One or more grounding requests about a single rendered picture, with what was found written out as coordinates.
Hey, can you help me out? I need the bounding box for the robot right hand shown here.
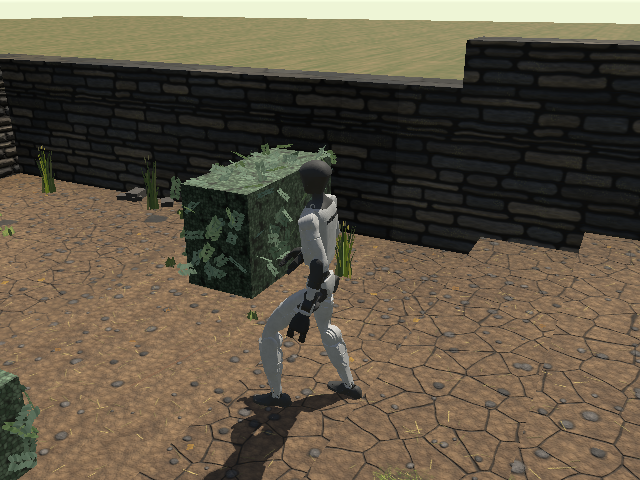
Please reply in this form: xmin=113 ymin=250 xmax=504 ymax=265
xmin=279 ymin=247 xmax=304 ymax=275

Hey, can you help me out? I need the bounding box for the left robot upper arm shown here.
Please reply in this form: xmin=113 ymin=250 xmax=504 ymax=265
xmin=298 ymin=210 xmax=328 ymax=271

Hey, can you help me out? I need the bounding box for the left robot shin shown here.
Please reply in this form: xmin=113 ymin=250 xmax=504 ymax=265
xmin=258 ymin=337 xmax=283 ymax=398

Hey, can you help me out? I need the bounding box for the robot left forearm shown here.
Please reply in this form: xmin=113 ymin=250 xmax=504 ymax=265
xmin=298 ymin=259 xmax=325 ymax=316

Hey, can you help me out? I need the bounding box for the robot left hand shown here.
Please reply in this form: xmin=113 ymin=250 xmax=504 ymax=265
xmin=286 ymin=312 xmax=310 ymax=343

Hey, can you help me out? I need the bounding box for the robot head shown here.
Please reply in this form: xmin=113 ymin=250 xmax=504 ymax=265
xmin=299 ymin=160 xmax=333 ymax=210

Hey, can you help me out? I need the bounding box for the right robot upper arm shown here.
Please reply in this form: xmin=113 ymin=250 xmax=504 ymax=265
xmin=325 ymin=194 xmax=340 ymax=238

